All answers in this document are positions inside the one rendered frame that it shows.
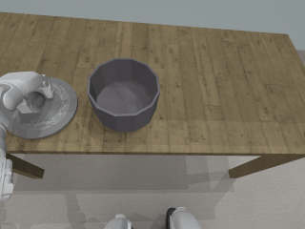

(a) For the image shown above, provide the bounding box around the pot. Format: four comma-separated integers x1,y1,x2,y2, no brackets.
87,57,160,133

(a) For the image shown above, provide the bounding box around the left robot upper arm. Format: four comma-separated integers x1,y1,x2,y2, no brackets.
0,156,13,229

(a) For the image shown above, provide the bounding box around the robot left shin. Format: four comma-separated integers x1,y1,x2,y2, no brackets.
115,214,126,219

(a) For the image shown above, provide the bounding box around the right robot foot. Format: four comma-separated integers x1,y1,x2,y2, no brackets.
166,208,176,229

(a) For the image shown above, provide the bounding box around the lid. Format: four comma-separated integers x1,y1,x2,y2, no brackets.
7,77,78,139

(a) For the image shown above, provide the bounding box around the left robot forearm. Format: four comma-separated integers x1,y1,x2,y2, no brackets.
0,81,24,157

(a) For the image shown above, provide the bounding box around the left robot hand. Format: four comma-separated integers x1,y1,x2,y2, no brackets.
0,72,54,114

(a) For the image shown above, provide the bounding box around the table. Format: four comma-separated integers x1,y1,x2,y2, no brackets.
0,11,305,179

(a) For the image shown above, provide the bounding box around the knob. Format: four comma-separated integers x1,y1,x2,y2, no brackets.
27,92,46,108

